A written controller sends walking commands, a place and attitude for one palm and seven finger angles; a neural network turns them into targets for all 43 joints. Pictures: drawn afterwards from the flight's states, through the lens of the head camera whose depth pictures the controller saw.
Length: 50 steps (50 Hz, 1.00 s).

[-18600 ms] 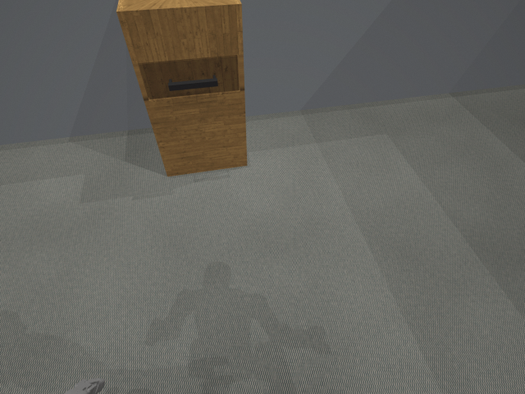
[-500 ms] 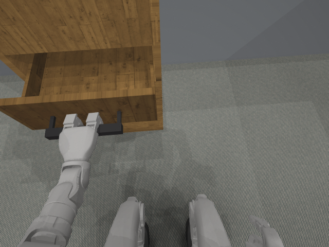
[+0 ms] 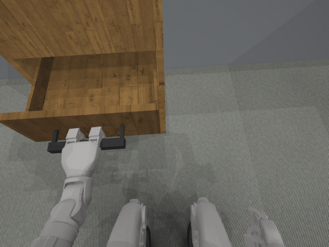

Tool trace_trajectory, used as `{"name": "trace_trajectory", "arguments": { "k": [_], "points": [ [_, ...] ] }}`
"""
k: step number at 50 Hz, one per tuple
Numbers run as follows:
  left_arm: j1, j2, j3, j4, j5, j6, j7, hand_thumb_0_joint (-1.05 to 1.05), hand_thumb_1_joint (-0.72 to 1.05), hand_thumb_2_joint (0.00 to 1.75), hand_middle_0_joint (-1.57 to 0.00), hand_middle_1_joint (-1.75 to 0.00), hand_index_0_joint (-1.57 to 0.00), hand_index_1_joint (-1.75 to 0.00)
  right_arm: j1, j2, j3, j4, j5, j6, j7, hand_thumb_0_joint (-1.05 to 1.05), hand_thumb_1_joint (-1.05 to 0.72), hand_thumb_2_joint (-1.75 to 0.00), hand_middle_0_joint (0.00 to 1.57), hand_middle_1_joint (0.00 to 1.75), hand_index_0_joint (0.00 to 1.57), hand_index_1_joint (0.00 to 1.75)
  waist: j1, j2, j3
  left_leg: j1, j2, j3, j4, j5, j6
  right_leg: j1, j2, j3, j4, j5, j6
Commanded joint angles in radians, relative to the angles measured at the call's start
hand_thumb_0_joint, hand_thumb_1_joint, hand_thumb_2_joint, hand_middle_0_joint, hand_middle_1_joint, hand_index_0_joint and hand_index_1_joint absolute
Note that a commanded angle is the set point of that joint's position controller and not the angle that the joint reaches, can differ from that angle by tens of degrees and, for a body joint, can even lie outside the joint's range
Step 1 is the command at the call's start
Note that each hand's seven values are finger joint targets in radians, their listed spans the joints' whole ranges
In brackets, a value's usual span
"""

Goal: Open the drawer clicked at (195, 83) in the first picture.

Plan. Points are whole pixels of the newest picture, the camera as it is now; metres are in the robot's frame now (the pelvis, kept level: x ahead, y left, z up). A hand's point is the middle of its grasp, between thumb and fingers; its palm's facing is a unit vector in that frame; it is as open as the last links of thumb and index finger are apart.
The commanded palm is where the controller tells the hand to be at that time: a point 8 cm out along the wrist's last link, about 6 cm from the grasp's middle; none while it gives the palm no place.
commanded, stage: pull the drawer open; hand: left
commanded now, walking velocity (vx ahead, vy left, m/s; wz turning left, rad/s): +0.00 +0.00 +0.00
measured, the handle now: (88, 138) +0.39 +0.22 -0.07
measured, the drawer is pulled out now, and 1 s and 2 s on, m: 0.19 0.26 0.30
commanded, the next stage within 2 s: open the thumb to release the handle in 1.70 s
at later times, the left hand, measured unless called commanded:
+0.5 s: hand (89, 174) +0.29 +0.21 -0.09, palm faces -0.06 -0.05 -1.00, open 5.8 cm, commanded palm +0.25 +0.21 -0.04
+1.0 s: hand (88, 189) +0.26 +0.21 -0.09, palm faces -0.07 -0.06 -1.00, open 5.8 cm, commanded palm +0.21 +0.21 -0.04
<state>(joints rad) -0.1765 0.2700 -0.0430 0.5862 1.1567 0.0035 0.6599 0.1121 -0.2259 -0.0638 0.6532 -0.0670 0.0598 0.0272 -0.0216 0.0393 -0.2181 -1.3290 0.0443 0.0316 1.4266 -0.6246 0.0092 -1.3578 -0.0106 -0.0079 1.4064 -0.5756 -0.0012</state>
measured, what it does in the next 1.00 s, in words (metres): stands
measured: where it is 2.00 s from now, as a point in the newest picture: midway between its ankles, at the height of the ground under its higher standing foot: outside the picture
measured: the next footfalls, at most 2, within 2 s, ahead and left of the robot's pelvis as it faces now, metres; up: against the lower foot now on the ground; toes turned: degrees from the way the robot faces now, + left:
none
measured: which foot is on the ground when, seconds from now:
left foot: down 0.00-1.00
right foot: down 0.00-1.00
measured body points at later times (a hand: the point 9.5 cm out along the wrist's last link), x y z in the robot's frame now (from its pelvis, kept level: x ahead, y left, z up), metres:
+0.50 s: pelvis +0.00 -0.01 +0.00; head +0.15 -0.02 +0.42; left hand +0.29 +0.21 -0.03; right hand +0.18 -0.25 -0.14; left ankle +0.01 +0.12 -0.58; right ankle +0.03 -0.12 -0.58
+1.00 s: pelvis +0.00 -0.01 -0.01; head +0.14 -0.03 +0.42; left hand +0.25 +0.21 -0.03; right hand +0.20 -0.25 -0.14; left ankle +0.01 +0.12 -0.58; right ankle +0.03 -0.12 -0.58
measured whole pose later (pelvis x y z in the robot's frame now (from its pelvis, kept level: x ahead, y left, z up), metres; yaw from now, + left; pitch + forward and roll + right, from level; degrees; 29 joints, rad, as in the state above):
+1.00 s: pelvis +0.00 -0.01 -0.01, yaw +0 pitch +29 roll +1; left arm 0.14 0.25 -0.06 0.34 1.17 -0.03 0.68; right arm 0.06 -0.22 -0.05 0.61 -0.08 0.05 0.01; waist 0.01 0.03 -0.23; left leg -1.33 0.05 0.02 1.46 -0.65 -0.01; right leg -1.36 -0.01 -0.01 1.46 -0.61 -0.02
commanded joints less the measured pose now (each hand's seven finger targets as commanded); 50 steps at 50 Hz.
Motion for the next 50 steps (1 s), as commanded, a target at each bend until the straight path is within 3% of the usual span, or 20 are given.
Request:
{"name": "trace_trajectory", "arguments": {
  "k": [1,3,6,10,13,15,22,28,33,37,40,46,47,50],
  "points": [
    [0.011,0.113,0.045,-0.137,-0.002,0.004,0.038,0.0,0.9,0.9,-0.4,-1.35,-0.4,-1.35,0.047,-0.133,-0.04,-0.094,0.0,-0.028,-0.01,0.0,-0.9,-0.9,0.2,0.3,0.2,0.3,0.018,-0.035,-0.443,0.325,-0.049,-0.028,-0.158,0.386,0.016,0.306,0.042,-0.035,-0.158,0.39,-0.049],
    [0.04,0.115,0.047,-0.145,-0.002,0.005,0.041,0.0,0.9,0.9,-0.4,-1.35,-0.4,-1.35,0.044,-0.131,-0.04,-0.097,-0.001,-0.028,-0.009,0.0,-0.9,-0.9,0.2,0.3,0.2,0.3,0.027,-0.032,-0.438,0.322,-0.051,-0.025,-0.159,0.383,0.016,0.316,0.041,-0.033,-0.161,0.392,-0.05],
    [0.051,0.097,0.029,-0.158,-0.002,0.01,0.04,0.0,0.9,0.9,-0.4,-1.35,-0.4,-1.35,0.038,-0.132,-0.039,-0.101,-0.001,-0.028,-0.009,0.0,-0.9,-0.9,0.2,0.3,0.2,0.3,0.019,-0.044,-0.438,0.329,-0.049,-0.031,-0.156,0.389,0.017,0.307,0.042,-0.036,-0.16,0.393,-0.049],
    [0.103,0.113,0.049,-0.176,-0.004,0.012,0.04,0.0,0.9,0.9,-0.4,-1.35,-0.4,-1.35,0.028,-0.129,-0.037,-0.11,-0.003,-0.027,-0.011,0.0,-0.9,-0.9,0.2,0.3,0.2,0.3,0.035,-0.036,-0.433,0.317,-0.053,-0.027,-0.157,0.383,0.015,0.323,0.042,-0.031,-0.16,0.396,-0.053],
    [0.136,0.087,0.02,-0.21,-0.004,0.012,0.042,0.0,0.9,0.9,-0.4,-1.35,-0.4,-1.35,0.019,-0.127,-0.038,-0.117,-0.003,-0.026,-0.01,0.0,-0.9,-0.9,0.2,0.3,0.2,0.3,0.031,-0.035,-0.443,0.334,-0.051,-0.025,-0.155,0.387,0.017,0.325,0.041,-0.031,-0.161,0.408,-0.051],
    [0.162,0.112,0.05,-0.219,-0.006,0.012,0.043,0.0,0.9,0.9,-0.4,-1.35,-0.4,-1.35,0.014,-0.125,-0.036,-0.12,-0.004,-0.028,-0.012,0.0,-0.9,-0.9,0.2,0.3,0.2,0.3,0.04,-0.044,-0.438,0.32,-0.053,-0.024,-0.152,0.392,0.016,0.339,0.042,-0.029,-0.158,0.424,-0.053],
    [0.208,0.105,0.048,-0.238,0.002,0.004,0.05,0.0,0.9,0.9,-0.4,-1.35,-0.4,-1.35,-0.003,-0.122,-0.034,-0.128,-0.005,-0.034,-0.016,0.0,-0.9,-0.9,0.2,0.3,0.2,0.3,0.039,-0.054,-0.401,0.297,-0.054,-0.022,-0.145,0.346,0.017,0.317,0.04,-0.026,-0.161,0.38,-0.051],
    [0.276,0.113,0.058,-0.278,-0.003,0.006,0.05,0.0,0.9,0.9,-0.4,-1.35,-0.4,-1.35,-0.018,-0.119,-0.03,-0.141,-0.005,-0.035,-0.019,0.0,-0.9,-0.9,0.2,0.3,0.2,0.3,0.055,-0.045,-0.42,0.297,-0.058,-0.016,-0.14,0.352,0.016,0.339,0.039,-0.018,-0.156,0.403,-0.052],
    [0.337,0.105,0.06,-0.282,-0.007,0.002,0.048,0.0,0.9,0.9,-0.4,-1.35,-0.4,-1.35,-0.027,-0.115,-0.027,-0.148,-0.005,-0.037,-0.021,0.0,-0.9,-0.9,0.2,0.3,0.2,0.3,0.055,-0.069,-0.395,0.275,-0.059,-0.017,-0.137,0.332,0.015,0.341,0.038,-0.014,-0.157,0.394,-0.052],
    [0.364,0.101,0.055,-0.323,-0.003,-0.007,0.053,0.0,0.9,0.9,-0.4,-1.35,-0.4,-1.35,-0.036,-0.112,-0.027,-0.153,-0.008,-0.041,-0.022,0.0,-0.9,-0.9,0.2,0.3,0.2,0.3,0.059,-0.053,-0.418,0.287,-0.057,-0.015,-0.128,0.341,0.016,0.335,0.036,-0.013,-0.149,0.405,-0.051],
    [0.391,0.113,0.077,-0.318,-0.005,-0.007,0.054,0.0,0.9,0.9,-0.4,-1.35,-0.4,-1.35,-0.045,-0.111,-0.024,-0.155,-0.009,-0.043,-0.025,0.0,-0.9,-0.9,0.2,0.3,0.2,0.3,0.061,-0.069,-0.39,0.268,-0.056,-0.018,-0.129,0.33,0.015,0.327,0.037,-0.011,-0.152,0.396,-0.054],
    [0.422,0.128,0.087,-0.349,0.003,-0.016,0.062,0.0,0.9,0.9,-0.4,-1.35,-0.4,-1.35,-0.059,-0.109,-0.02,-0.16,-0.011,-0.045,-0.027,0.0,-0.9,-0.9,0.2,0.3,0.2,0.3,0.073,-0.044,-0.403,0.269,-0.057,-0.016,-0.122,0.319,0.013,0.314,0.036,-0.004,-0.14,0.378,-0.056],
    [0.441,0.108,0.072,-0.348,-0.001,-0.015,0.06,0.0,0.9,0.9,-0.4,-1.35,-0.4,-1.35,-0.056,-0.107,-0.022,-0.16,-0.011,-0.046,-0.028,0.0,-0.9,-0.9,0.2,0.3,0.2,0.3,0.067,-0.065,-0.397,0.269,-0.057,-0.016,-0.121,0.32,0.015,0.321,0.035,-0.006,-0.144,0.388,-0.054],
    [0.479,0.127,0.096,-0.352,-0.01,-0.018,0.058,0.0,0.9,0.9,-0.4,-1.35,-0.4,-1.35,-0.059,-0.104,-0.019,-0.163,-0.01,-0.049,-0.029,0.0,-0.9,-0.9,0.2,0.3,0.2,0.3,0.078,-0.072,-0.388,0.248,-0.059,-0.015,-0.121,0.317,0.013,0.342,0.034,0.003,-0.145,0.405,-0.056]
  ]
}}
